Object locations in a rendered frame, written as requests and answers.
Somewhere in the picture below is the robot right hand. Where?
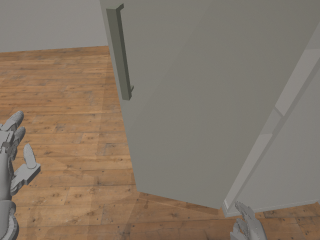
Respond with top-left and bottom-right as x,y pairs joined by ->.
230,201 -> 268,240

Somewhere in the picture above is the fridge door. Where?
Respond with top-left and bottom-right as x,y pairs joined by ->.
99,0 -> 320,210

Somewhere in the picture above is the robot left hand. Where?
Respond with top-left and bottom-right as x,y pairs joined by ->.
0,110 -> 41,201

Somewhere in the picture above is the handle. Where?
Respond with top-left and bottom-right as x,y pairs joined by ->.
106,3 -> 134,101

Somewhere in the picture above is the left robot forearm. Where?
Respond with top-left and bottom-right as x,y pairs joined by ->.
0,200 -> 19,240

